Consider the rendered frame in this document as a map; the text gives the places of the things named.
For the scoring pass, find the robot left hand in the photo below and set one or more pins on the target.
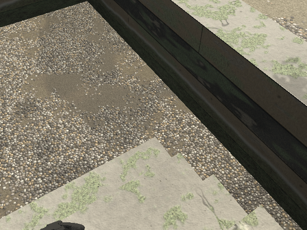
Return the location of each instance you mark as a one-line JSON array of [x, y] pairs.
[[59, 225]]

